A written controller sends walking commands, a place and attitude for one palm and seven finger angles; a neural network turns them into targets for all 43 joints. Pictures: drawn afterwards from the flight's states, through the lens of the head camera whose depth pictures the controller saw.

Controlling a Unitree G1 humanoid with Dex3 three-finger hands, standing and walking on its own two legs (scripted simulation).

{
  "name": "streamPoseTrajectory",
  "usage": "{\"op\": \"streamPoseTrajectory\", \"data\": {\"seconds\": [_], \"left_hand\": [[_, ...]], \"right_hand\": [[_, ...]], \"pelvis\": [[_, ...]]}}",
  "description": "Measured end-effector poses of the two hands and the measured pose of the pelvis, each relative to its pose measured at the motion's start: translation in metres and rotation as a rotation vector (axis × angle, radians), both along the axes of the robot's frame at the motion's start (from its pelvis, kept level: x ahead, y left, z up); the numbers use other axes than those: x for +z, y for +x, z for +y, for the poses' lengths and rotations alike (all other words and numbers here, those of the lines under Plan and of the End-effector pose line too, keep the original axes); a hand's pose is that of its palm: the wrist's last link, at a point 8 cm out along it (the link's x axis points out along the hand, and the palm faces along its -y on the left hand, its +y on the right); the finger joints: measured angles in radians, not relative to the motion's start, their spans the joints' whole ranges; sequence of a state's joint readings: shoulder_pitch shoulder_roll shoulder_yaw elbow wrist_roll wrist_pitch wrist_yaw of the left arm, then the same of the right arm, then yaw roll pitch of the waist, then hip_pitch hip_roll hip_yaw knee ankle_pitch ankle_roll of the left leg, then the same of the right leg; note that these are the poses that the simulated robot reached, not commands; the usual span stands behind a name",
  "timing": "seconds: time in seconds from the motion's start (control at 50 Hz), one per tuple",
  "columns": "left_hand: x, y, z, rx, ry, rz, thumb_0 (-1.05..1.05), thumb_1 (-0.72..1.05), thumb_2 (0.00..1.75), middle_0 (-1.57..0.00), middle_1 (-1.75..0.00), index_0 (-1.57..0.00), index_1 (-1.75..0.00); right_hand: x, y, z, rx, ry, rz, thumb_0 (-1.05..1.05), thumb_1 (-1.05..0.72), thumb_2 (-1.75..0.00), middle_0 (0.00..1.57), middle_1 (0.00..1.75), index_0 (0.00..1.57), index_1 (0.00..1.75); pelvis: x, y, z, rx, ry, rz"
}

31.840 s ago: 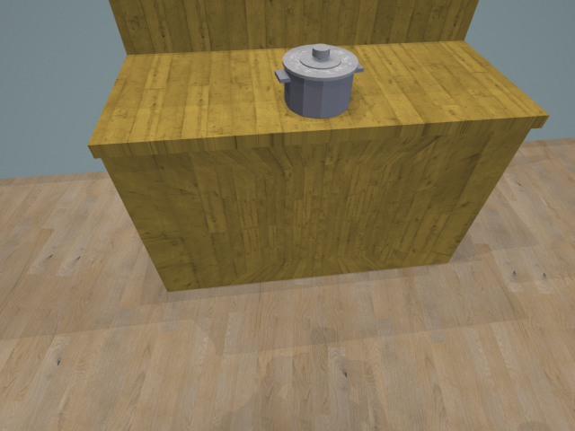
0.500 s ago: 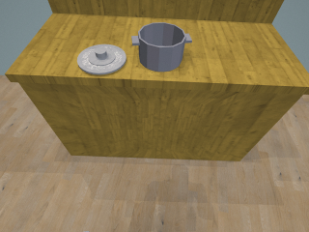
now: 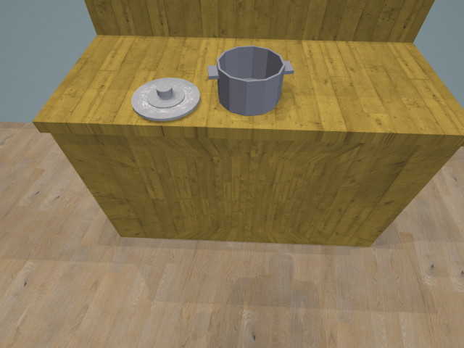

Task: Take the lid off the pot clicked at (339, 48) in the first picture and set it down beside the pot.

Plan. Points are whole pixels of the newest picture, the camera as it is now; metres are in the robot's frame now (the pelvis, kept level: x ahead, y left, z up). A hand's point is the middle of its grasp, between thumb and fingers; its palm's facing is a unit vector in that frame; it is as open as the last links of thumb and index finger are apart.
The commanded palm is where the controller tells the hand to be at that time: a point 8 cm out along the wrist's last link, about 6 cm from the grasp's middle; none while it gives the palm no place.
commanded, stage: let the arm hang, fingers relaxed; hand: left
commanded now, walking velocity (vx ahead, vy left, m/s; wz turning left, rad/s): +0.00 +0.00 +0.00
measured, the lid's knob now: (164, 90) +0.74 +0.22 +0.01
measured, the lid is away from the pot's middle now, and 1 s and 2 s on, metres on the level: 0.24 0.24 0.24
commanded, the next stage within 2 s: look to check the result in 0.90 s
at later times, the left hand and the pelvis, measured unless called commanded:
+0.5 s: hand out of the picture +0.01 +0.18 -0.18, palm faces +0.01 -0.98 -0.19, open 7.3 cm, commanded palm none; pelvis +0.00 +0.01 +0.00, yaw -1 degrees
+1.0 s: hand out of the picture +0.02 +0.17 -0.18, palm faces +0.02 -0.98 -0.19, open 7.3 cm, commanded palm none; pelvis +0.01 +0.01 +0.00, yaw -1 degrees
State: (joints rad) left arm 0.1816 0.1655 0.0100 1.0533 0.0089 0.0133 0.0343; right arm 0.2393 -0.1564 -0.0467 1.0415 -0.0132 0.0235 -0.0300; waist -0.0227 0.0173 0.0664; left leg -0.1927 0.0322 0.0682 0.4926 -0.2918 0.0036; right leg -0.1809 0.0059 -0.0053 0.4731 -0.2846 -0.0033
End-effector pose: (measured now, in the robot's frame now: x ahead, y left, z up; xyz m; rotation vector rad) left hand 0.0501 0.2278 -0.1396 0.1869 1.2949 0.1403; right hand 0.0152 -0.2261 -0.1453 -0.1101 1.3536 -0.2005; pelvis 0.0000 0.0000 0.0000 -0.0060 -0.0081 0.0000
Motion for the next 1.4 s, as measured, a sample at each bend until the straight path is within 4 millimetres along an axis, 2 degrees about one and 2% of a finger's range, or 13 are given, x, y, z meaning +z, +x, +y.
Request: {"op": "streamPoseTrajectory", "data": {"seconds": [0.14,0.34,0.62,1.16,1.4], "left_hand": [[-0.002,-0.001,0.000,0.004,-0.009,-0.008,0.00,0.94,0.90,-0.21,-0.30,-0.21,-0.30],[-0.005,-0.024,0.003,0.019,-0.012,0.056,0.00,0.93,0.90,-0.20,-0.29,-0.20,-0.30],[-0.009,-0.048,-0.005,0.044,-0.037,0.129,0.01,0.93,0.90,-0.20,-0.29,-0.20,-0.30],[-0.007,-0.033,-0.004,0.045,-0.017,0.101,0.01,0.93,0.90,-0.20,-0.29,-0.20,-0.30],[-0.006,-0.035,-0.007,0.046,-0.019,0.109,0.01,0.93,0.90,-0.20,-0.29,-0.20,-0.30]], "right_hand": [[0.002,-0.017,0.005,-0.019,0.001,0.023,0.00,-0.91,-0.90,0.20,0.30,0.20,0.30],[0.001,-0.036,0.017,-0.043,0.018,0.070,0.00,-0.91,-0.90,0.20,0.30,0.20,0.30],[0.000,-0.035,0.027,-0.044,0.026,0.084,0.00,-0.91,-0.90,0.20,0.30,0.20,0.30],[-0.001,-0.027,0.021,-0.047,0.024,0.076,0.00,-0.91,-0.90,0.20,0.30,0.20,0.30],[-0.001,-0.028,0.020,-0.048,0.028,0.085,0.00,-0.91,-0.90,0.20,0.30,0.20,0.30]], "pelvis": [[0.001,-0.001,0.001,-0.004,-0.001,-0.006],[0.001,0.000,0.004,-0.009,-0.002,-0.012],[0.001,0.003,0.007,-0.010,-0.001,-0.010],[0.001,0.010,0.003,-0.010,0.001,-0.012],[0.001,0.010,0.001,-0.010,0.001,-0.009]]}}
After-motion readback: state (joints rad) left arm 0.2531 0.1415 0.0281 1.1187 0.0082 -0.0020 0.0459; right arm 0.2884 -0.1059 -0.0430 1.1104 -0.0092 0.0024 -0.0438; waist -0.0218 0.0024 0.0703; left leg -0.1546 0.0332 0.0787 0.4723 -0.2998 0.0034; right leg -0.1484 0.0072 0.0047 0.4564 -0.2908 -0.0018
